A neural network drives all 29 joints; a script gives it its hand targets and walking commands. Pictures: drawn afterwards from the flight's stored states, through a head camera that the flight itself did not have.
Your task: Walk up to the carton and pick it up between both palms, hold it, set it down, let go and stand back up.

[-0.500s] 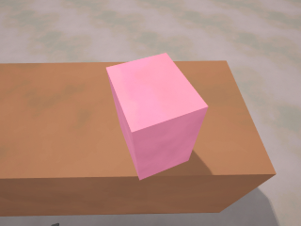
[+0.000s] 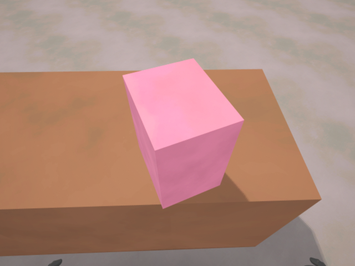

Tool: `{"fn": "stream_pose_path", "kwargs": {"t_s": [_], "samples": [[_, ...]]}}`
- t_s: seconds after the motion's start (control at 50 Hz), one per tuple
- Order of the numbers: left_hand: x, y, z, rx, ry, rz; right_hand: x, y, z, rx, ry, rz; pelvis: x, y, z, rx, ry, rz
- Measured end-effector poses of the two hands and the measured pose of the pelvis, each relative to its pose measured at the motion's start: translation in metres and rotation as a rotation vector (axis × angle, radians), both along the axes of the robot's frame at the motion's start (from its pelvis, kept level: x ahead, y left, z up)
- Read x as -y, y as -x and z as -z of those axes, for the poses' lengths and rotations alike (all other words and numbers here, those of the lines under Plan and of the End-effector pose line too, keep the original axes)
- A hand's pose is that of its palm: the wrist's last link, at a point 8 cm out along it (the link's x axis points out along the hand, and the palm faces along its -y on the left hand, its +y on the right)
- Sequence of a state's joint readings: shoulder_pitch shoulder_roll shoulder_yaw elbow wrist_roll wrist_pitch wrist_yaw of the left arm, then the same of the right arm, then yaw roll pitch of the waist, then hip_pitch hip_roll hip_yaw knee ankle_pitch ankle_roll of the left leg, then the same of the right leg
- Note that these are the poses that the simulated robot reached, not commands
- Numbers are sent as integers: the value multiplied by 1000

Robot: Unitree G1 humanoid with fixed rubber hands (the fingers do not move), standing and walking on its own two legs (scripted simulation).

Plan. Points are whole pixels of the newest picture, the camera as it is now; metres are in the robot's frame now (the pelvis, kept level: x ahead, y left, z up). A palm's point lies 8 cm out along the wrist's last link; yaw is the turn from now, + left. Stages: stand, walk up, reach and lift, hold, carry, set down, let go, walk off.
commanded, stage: walk up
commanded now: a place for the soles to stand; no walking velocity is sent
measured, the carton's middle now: (177, 137) +0.41 +0.01 +0.02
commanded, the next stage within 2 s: reach and lift in 0.50 s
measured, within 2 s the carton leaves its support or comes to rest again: neither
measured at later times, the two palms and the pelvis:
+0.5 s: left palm out of the picture +0.10 +0.31 -0.11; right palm out of the picture +0.05 -0.32 -0.10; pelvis -0.01 +0.00 +0.00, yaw -1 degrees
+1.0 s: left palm (68, 241) +0.19 +0.27 -0.08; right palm (317, 244) +0.17 -0.31 -0.08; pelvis +0.02 +0.00 -0.01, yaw +3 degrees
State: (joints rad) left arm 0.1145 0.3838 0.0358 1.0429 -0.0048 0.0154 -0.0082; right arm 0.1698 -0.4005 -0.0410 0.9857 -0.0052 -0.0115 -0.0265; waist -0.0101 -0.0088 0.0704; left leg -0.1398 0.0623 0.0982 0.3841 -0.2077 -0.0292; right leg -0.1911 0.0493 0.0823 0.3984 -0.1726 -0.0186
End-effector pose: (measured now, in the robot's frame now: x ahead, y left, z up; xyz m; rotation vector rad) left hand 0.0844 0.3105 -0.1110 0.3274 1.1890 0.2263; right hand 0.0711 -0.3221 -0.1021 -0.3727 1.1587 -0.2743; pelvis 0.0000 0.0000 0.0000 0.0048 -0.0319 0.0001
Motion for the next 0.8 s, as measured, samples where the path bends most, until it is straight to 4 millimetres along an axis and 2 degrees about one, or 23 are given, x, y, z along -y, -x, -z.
{"fn": "stream_pose_path", "kwargs": {"t_s": [0.32, 0.52, 0.58, 0.66, 0.72, 0.8], "samples": [[1, -4, -3, 17, 0, 32, 3, 16, 3, 0, -5, 6, 0, 8, 3, 1, -2, 12], [1, -17, -4, 30, 5, 45, 1, 19, 0, 7, -1, 11, -4, 7, 2, -4, -1, 18], [4, -37, 1, -16, -26, 28, -4, 2, 8, 51, -36, -26, -3, 16, 11, -2, 2, -11], [25, -78, 7, 12, -9, 63, -12, -36, 13, 153, -69, -52, -4, 24, 25, 9, 17, -26], [45, -100, 2, 67, 17, 88, -18, -57, 7, 220, -81, -66, -4, 19, 28, 26, 22, -33], [61, -113, -11, 130, 33, 90, -18, -73, -5, 275, -95, -82, -4, 4, 25, 38, 27, -44]]}}
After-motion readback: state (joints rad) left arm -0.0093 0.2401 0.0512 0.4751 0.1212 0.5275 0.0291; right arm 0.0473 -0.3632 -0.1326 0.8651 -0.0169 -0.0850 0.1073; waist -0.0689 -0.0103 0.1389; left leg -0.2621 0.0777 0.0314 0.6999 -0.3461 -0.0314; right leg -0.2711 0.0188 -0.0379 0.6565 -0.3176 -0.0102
